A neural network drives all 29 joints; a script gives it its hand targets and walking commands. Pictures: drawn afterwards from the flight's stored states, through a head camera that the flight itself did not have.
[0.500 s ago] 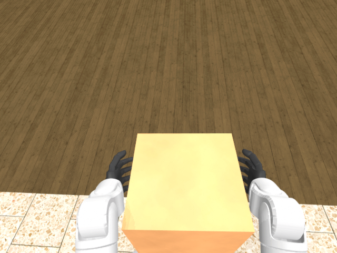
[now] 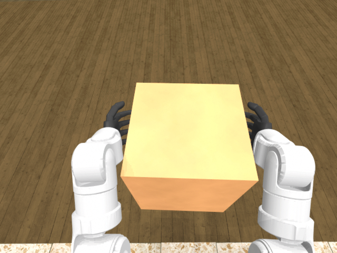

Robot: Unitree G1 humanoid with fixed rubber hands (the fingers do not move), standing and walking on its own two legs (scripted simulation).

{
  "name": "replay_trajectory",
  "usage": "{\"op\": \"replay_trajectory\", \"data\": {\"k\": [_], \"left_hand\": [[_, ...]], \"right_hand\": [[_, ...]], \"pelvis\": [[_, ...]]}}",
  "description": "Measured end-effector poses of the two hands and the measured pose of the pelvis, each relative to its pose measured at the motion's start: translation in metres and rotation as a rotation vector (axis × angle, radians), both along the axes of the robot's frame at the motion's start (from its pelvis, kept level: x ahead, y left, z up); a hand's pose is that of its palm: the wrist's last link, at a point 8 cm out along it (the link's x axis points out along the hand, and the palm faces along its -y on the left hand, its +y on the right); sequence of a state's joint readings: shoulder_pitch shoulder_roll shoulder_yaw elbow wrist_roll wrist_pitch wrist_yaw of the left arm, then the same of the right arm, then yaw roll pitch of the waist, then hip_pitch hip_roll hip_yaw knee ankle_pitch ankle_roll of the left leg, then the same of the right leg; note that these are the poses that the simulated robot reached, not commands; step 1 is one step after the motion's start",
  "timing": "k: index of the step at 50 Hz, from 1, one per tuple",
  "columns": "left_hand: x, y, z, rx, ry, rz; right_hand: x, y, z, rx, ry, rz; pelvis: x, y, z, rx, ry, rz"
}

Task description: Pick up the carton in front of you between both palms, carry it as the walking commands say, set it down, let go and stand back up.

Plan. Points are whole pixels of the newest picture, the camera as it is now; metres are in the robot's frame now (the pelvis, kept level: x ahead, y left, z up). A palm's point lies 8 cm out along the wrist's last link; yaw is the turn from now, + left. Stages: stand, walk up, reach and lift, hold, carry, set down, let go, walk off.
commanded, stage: carry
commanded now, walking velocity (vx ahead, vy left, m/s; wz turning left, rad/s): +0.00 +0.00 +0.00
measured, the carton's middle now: (184, 154) +0.33 +0.00 +0.09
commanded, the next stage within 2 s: none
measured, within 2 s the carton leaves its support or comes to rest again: neither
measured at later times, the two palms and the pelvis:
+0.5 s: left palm (131, 129) +0.39 +0.13 +0.10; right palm (253, 129) +0.39 -0.17 +0.10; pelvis +0.02 -0.02 +0.00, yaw +0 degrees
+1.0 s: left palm (133, 127) +0.38 +0.12 +0.12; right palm (260, 126) +0.39 -0.18 +0.12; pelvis +0.03 -0.03 +0.00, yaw +0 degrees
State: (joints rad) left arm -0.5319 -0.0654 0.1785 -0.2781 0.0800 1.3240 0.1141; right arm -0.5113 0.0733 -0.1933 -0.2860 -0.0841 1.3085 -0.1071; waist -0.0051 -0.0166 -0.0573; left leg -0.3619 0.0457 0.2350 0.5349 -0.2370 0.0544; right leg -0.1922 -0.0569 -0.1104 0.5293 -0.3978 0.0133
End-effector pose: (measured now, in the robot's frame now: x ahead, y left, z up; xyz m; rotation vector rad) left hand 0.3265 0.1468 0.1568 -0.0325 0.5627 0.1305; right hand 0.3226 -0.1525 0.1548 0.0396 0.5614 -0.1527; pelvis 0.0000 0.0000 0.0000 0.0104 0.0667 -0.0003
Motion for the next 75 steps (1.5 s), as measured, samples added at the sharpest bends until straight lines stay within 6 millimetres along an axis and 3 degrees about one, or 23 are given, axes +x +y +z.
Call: {"op": "replay_trajectory", "data": {"k": [5, 11, 19, 25, 39, 48, 61, 75], "left_hand": [[0.035, -0.005, -0.008, 0.032, 0.104, -0.016], [0.055, -0.010, -0.034, 0.035, 0.216, -0.015], [0.065, -0.016, -0.057, 0.026, 0.229, -0.001], [0.066, -0.019, -0.054, 0.006, 0.170, 0.019], [0.064, -0.028, -0.038, 0.008, 0.134, 0.018], [0.059, -0.028, -0.038, 0.017, 0.155, 0.001], [0.039, -0.026, -0.044, 0.023, 0.166, -0.014], [0.003, -0.017, -0.037, 0.033, 0.167, -0.020]], "right_hand": [[0.036, -0.005, -0.008, -0.026, 0.104, 0.024], [0.058, -0.010, -0.034, -0.033, 0.216, 0.037], [0.071, -0.016, -0.057, -0.020, 0.230, 0.036], [0.072, -0.019, -0.055, 0.005, 0.170, 0.022], [0.069, -0.028, -0.039, 0.002, 0.133, 0.024], [0.063, -0.028, -0.036, -0.019, 0.155, 0.028], [0.041, -0.026, -0.041, -0.030, 0.166, 0.027], [0.006, -0.017, -0.035, -0.034, 0.167, 0.032]], "pelvis": [[0.013, -0.004, -0.002, -0.001, 0.010, 0.001], [0.019, -0.010, 0.001, 0.000, 0.014, 0.003], [0.020, -0.017, 0.003, 0.004, 0.027, 0.006], [0.021, -0.022, 0.004, 0.008, 0.038, 0.008], [0.028, -0.031, 0.008, 0.015, 0.036, 0.005], [0.029, -0.030, 0.006, 0.014, 0.023, 0.003], [0.010, -0.026, -0.002, 0.008, -0.001, -0.003], [-0.018, -0.018, -0.003, -0.006, -0.037, -0.004]]}}
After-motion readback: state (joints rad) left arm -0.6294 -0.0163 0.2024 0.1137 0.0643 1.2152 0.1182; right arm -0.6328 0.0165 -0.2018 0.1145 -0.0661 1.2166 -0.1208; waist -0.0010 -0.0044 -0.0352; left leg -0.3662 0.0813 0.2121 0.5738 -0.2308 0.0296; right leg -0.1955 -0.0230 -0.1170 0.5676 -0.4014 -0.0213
